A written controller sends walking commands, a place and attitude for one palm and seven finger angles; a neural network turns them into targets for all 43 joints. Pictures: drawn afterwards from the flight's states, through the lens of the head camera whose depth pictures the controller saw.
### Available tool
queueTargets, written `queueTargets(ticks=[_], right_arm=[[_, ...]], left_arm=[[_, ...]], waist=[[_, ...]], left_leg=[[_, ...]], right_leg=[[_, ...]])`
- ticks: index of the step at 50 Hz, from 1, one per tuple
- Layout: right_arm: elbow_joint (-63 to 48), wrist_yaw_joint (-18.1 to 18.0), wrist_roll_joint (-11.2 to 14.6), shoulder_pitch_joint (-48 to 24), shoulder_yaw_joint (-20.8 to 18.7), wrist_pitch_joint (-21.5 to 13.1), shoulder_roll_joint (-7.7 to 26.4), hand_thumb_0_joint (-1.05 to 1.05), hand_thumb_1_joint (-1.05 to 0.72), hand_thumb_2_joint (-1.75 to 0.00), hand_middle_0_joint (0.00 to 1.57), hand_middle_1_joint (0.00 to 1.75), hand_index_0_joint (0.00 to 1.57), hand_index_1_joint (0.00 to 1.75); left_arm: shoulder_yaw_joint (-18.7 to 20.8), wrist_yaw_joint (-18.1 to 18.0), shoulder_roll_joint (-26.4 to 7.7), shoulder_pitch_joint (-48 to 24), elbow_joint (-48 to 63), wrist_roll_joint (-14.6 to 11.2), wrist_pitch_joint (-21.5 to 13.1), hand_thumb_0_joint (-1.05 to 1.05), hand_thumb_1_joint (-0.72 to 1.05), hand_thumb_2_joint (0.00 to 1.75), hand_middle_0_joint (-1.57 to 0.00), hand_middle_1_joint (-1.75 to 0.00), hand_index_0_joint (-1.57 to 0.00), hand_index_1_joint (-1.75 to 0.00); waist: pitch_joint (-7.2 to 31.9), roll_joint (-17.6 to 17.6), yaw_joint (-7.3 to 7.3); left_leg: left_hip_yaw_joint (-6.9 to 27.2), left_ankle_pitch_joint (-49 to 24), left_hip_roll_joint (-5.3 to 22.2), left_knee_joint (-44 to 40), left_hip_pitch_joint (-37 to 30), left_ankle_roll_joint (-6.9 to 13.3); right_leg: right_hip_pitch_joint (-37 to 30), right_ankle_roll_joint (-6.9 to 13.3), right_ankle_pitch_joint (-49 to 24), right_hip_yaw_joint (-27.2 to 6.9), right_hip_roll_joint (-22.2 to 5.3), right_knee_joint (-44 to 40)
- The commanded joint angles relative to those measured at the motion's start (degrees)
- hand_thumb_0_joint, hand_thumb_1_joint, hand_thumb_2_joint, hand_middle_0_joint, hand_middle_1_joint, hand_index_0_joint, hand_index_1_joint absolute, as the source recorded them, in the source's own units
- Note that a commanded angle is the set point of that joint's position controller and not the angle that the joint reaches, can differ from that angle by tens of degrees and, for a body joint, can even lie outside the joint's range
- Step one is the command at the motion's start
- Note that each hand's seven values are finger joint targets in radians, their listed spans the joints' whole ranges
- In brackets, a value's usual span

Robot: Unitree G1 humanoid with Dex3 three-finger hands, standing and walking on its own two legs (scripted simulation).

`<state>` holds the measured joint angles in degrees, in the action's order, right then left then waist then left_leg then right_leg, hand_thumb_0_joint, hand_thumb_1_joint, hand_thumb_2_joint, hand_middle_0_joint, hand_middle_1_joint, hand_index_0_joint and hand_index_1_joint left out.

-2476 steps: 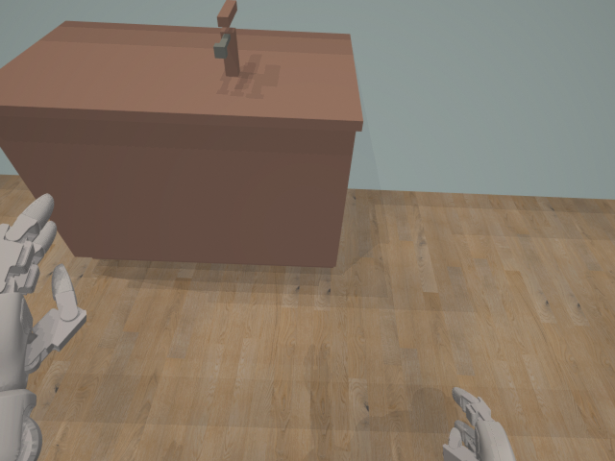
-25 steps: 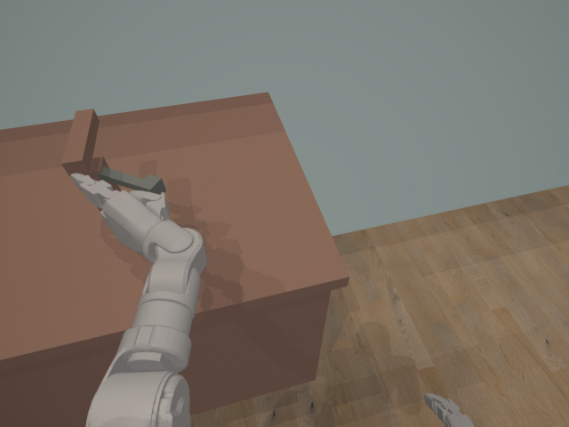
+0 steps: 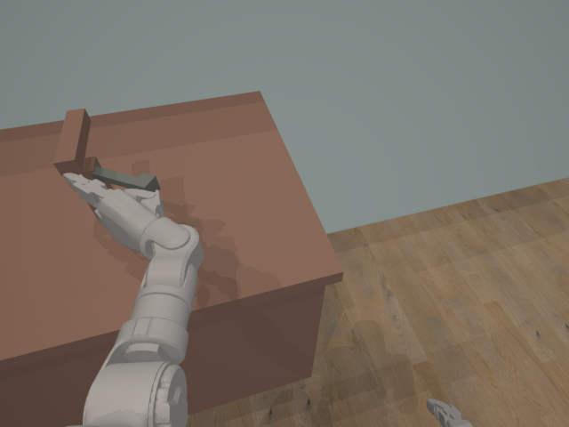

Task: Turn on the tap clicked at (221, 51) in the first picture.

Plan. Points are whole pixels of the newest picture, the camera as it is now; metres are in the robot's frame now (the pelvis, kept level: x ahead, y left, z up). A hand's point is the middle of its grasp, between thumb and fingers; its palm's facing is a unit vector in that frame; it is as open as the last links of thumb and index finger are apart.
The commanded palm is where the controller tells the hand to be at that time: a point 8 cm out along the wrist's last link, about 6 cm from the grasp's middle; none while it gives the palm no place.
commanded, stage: push the lever round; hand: left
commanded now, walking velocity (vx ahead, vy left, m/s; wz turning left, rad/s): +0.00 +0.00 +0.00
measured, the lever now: (146, 186) +0.43 +0.24 +0.11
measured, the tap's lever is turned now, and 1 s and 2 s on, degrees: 54 55 56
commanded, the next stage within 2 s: none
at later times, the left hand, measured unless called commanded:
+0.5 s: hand (158, 196) +0.41 +0.21 +0.11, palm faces +0.86 -0.50 -0.06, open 8.5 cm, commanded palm +0.41 +0.22 +0.11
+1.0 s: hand (157, 197) +0.41 +0.21 +0.11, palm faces +0.86 -0.51 -0.06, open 8.5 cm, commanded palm +0.41 +0.22 +0.11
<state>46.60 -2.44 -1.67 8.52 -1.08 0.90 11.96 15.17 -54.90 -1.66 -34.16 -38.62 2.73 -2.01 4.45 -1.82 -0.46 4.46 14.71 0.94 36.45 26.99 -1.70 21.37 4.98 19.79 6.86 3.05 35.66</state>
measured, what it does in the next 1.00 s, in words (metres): stands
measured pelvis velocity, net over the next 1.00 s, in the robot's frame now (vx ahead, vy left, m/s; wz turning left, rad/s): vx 0.01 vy -0.02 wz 0.01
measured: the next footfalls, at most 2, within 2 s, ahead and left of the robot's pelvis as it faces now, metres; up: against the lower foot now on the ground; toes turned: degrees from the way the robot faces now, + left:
none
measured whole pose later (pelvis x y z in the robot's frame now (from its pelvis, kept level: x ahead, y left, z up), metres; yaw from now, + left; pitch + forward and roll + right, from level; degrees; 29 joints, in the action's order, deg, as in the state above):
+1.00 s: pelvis +0.01 -0.02 +0.00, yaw +1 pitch +5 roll +1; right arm 46.0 -3.8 -0.7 7.7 -0.6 1.0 12.9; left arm 15.4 -52.2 -3.8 -32.1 -37.5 0.7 -3.2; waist 3.9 -1.3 0.3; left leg 4.8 14.6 1.3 34.1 25.2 -1.1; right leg 20.1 6.3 20.5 7.4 3.4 34.7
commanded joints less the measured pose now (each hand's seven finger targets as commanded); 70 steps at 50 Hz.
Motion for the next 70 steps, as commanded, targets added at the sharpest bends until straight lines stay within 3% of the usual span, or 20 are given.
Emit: queueTargets(ticks=[1, 4, 7, 9, 13, 14, 16, 19, 20, 24, 26, 29, 32, 39, 43, 44, 52, 54, 58, 70], right_arm=[[-6.91, -0.23, 0.1, -5.22, -1.63, -2.65, 7.03, 0.0, -0.9, -0.9, 0.2, 0.3, 0.2, 0.3], [-6.25, -0.5, -0.02, -5.04, -2.01, -2.56, 7.56, 0.0, -0.9, -0.9, 0.2, 0.3, 0.2, 0.3], [-6.82, -0.23, 0.05, -5.15, -1.68, -2.89, 7.14, 0.0, -0.9, -0.9, 0.2, 0.3, 0.2, 0.3], [-6.13, -0.4, -0.13, -4.84, -2.0, -2.67, 7.4, 0.0, -0.9, -0.9, 0.2, 0.3, 0.2, 0.3], [-6.77, -0.29, 0.04, -5.1, -1.66, -3.03, 7.18, 0.0, -0.9, -0.9, 0.2, 0.3, 0.2, 0.3], [-5.95, -0.52, 0.06, -4.73, -1.93, -2.77, 7.49, 0.0, -0.9, -0.9, 0.2, 0.3, 0.2, 0.3], [-6.65, -0.36, 0.23, -5.38, -1.56, -2.92, 7.14, 0.0, -0.9, -0.9, 0.2, 0.3, 0.2, 0.3], [-5.88, -0.76, 0.09, -4.84, -1.88, -2.88, 7.57, 0.0, -0.9, -0.9, 0.2, 0.3, 0.2, 0.3], [-6.81, -0.6, 0.22, -5.17, -1.52, -2.92, 7.23, 0.0, -0.9, -0.9, 0.2, 0.3, 0.2, 0.3], [-5.88, -0.95, 0.33, -5.06, -1.8, -2.62, 7.6, 0.0, -0.9, -0.9, 0.2, 0.3, 0.2, 0.3], [-6.7, -0.83, 0.56, -5.35, -1.38, -2.81, 7.28, 0.0, -0.9, -0.9, 0.2, 0.3, 0.2, 0.3], [-6.03, -1.34, 0.59, -5.17, -1.63, -2.52, 7.85, 0.0, -0.9, -0.9, 0.2, 0.3, 0.2, 0.3], [-6.85, -1.35, 0.75, -5.43, -1.21, -2.61, 7.45, 0.0, -0.9, -0.9, 0.2, 0.3, 0.2, 0.3], [-6.38, -1.82, 0.78, -4.82, -1.5, -1.98, 7.92, 0.0, -0.9, -0.9, 0.2, 0.3, 0.2, 0.3], [-7.05, -1.57, 0.81, -5.25, -1.13, -2.39, 7.52, 0.0, -0.9, -0.9, 0.2, 0.3, 0.2, 0.3], [-6.46, -1.72, 0.86, -4.97, -1.42, -2.09, 7.93, 0.0, -0.9, -0.9, 0.2, 0.3, 0.2, 0.3], [-7.48, -1.54, 1.06, -5.46, -1.08, -2.49, 7.63, 0.0, -0.9, -0.9, 0.2, 0.3, 0.2, 0.3], [-6.66, -1.7, 1.07, -4.59, -1.38, -2.13, 8.03, 0.0, -0.9, -0.9, 0.2, 0.3, 0.2, 0.3], [-7.55, -1.68, 1.16, -5.11, -1.15, -2.24, 8.02, 0.0, -0.9, -0.9, 0.2, 0.3, 0.2, 0.3], [-7.51, -1.41, 1.2, -4.79, -1.14, -2.64, 8.11, 0.0, -0.9, -0.9, 0.2, 0.3, 0.2, 0.3]], left_arm=[[-4.75, 5.49, -9.18, -32.06, 10.9, 2.04, -1.91, 0.0, 0.9, 0.9, -0.15, -0.15, -0.15, -0.15], [-1.86, 5.38, -12.3, -30.56, 10.07, 2.24, -2.23, 0.0, 0.9, 0.9, -0.15, -0.15, -0.15, -0.15], [-5.01, 5.62, -9.21, -32.5, 11.26, 2.23, -2.66, 0.0, 0.9, 0.9, -0.15, -0.15, -0.15, -0.15], [-2.76, 5.4, -11.38, -31.29, 10.43, 2.46, -2.52, 0.0, 0.9, 0.9, -0.15, -0.15, -0.15, -0.15], [-5.33, 5.76, -9.14, -32.58, 11.13, 2.09, -2.83, 0.0, 0.9, 0.9, -0.15, -0.15, -0.15, -0.15], [-2.93, 5.61, -11.63, -31.23, 9.51, 2.35, -2.61, 0.0, 0.9, 0.9, -0.15, -0.15, -0.15, -0.15], [-6.73, 6.03, -8.01, -32.63, 10.46, 2.11, -2.77, 0.0, 0.9, 0.9, -0.15, -0.15, -0.15, -0.15], [-3.01, 5.76, -11.97, -31.7, 10.61, 2.07, -3.1, 0.0, 0.9, 0.9, -0.15, -0.15, -0.15, -0.15], [-5.49, 6.13, -9.47, -32.15, 11.3, 1.91, -3.11, 0.0, 0.9, 0.9, -0.15, -0.15, -0.15, -0.15], [-3.5, 6.42, -11.77, -30.87, 9.82, 1.74, -2.79, 0.0, 0.9, 0.9, -0.15, -0.15, -0.15, -0.15], [-6.04, 6.86, -9.4, -31.86, 10.44, 1.31, -2.87, 0.0, 0.9, 0.9, -0.15, -0.15, -0.15, -0.15], [-2.87, 6.92, -12.85, -29.5, 9.11, 0.93, -2.7, 0.0, 0.9, 0.9, -0.15, -0.15, -0.15, -0.15], [-5.55, 7.58, -10.55, -31.14, 11.25, 0.68, -3.05, 0.0, 0.9, 0.9, -0.15, -0.15, -0.15, -0.15], [-2.73, 8.13, -13.44, -28.64, 11.38, 0.48, -2.63, 0.0, 0.9, 0.9, -0.15, -0.15, -0.15, -0.15], [-5.51, 8.56, -10.43, -28.82, 11.43, 0.29, -2.34, 0.0, 0.9, 0.9, -0.15, -0.15, -0.15, -0.15], [-3.38, 8.48, -12.73, -27.36, 10.31, 0.38, -2.07, 0.0, 0.9, 0.9, -0.15, -0.15, -0.15, -0.15], [-4.67, 9.11, -11.75, -28.95, 12.84, -0.2, -2.52, 0.0, 0.9, 0.9, -0.15, -0.15, -0.15, -0.15], [-1.21, 8.88, -15.15, -27.46, 11.37, -0.15, -2.1, 0.0, 0.9, 0.9, -0.15, -0.15, -0.15, -0.15], [-1.65, 9.34, -15.01, -28.36, 12.45, -0.5, -2.01, 0.0, 0.9, 0.9, -0.15, -0.15, -0.15, -0.15], [-1.17, 9.13, -15.67, -29.64, 10.81, -0.3, -2.63, 0.0, 0.9, 0.9, -0.15, -0.15, -0.15, -0.15]], waist=[[13.21, 3.96, -2.93], [13.13, 4.59, -2.61], [13.92, 4.89, -3.12], [13.75, 4.14, -2.81], [14.18, 4.26, -3.2], [13.02, 4.27, -2.88], [12.95, 4.06, -3.39], [14.23, 4.22, -2.91], [14.31, 4.25, -3.27], [13.13, 4.86, -2.99], [12.8, 4.61, -3.19], [12.13, 5.78, -2.74], [13.46, 5.52, -3.09], [13.92, 5.3, -2.76], [13.05, 5.9, -3.13], [12.23, 5.72, -2.87], [14.18, 5.06, -2.92], [14.1, 5.22, -2.62], [15.01, 5.77, -2.7], [14.15, 5.11, -2.74]], left_leg=[[-3.61, -2.26, -0.8, -2.21, -6.88, 3.64], [-3.52, -2.13, -0.9, -2.14, -6.1, 3.62], [-3.73, -2.9, -0.74, -2.01, -7.1, 3.73], [-3.58, -2.97, -0.93, -2.06, -6.8, 3.61], [-3.83, -2.68, -0.81, -1.95, -7.16, 3.69], [-3.59, -2.18, -0.83, -2.25, -6.79, 3.6], [-3.87, -2.03, -0.7, -2.14, -7.48, 3.67], [-3.73, -2.78, -0.83, -2.06, -7.35, 3.68], [-3.77, -3.45, -0.93, -2.0, -7.41, 3.76], [-3.65, -2.69, -0.7, -2.29, -6.92, 3.61], [-3.74, -2.37, -0.55, -2.47, -7.4, 3.66], [-3.64, -1.7, -0.66, -2.57, -6.3, 3.64], [-3.62, -2.77, -0.52, -2.52, -7.26, 3.74], [-3.48, -4.83, -0.74, -2.66, -7.37, 3.71], [-3.61, -4.78, -0.62, -2.6, -7.78, 3.78], [-3.33, -4.18, -0.72, -2.89, -7.32, 3.75], [-3.26, -4.58, -0.77, -2.1, -6.66, 3.73], [-3.08, -4.54, -0.84, -2.15, -5.8, 3.63], [-3.25, -4.82, -0.64, -1.54, -5.03, 3.64], [-2.92, -2.55, -0.64, -1.56, -3.85, 3.73]], right_leg=[[-1.74, -4.7, -4.83, -7.15, -5.24, -9.91], [-2.07, -4.79, -4.53, -7.61, -5.13, -10.23], [-2.27, -4.91, -6.6, -7.4, -5.45, -9.83], [-2.11, -4.74, -6.67, -7.33, -5.11, -9.7], [-2.18, -5.0, -6.62, -7.66, -5.53, -9.86], [-1.61, -4.68, -4.83, -7.37, -5.03, -10.09], [-1.15, -4.84, -4.69, -7.54, -5.42, -10.11], [-2.27, -4.87, -6.59, -7.9, -5.3, -10.02], [-2.69, -5.05, -8.7, -7.94, -5.72, -9.57], [-2.46, -5.15, -6.91, -8.11, -5.65, -10.36], [-2.23, -5.2, -6.26, -8.34, -5.98, -10.56], [-2.83, -5.51, -4.91, -9.19, -6.04, -11.58], [-4.08, -5.78, -8.91, -9.46, -6.71, -11.04], [-5.67, -6.04, -15.56, -9.34, -6.89, -10.16], [-4.91, -6.38, -16.07, -9.36, -7.21, -10.29], [-4.43, -6.09, -13.73, -9.18, -6.78, -10.66], [-5.72, -6.74, -17.03, -10.44, -7.75, -10.0], [-6.23, -6.73, -17.27, -10.48, -7.62, -9.91], [-7.19, -7.3, -19.93, -11.56, -8.54, -9.57], [-4.67, -6.86, -11.26, -11.58, -7.9, -10.17]])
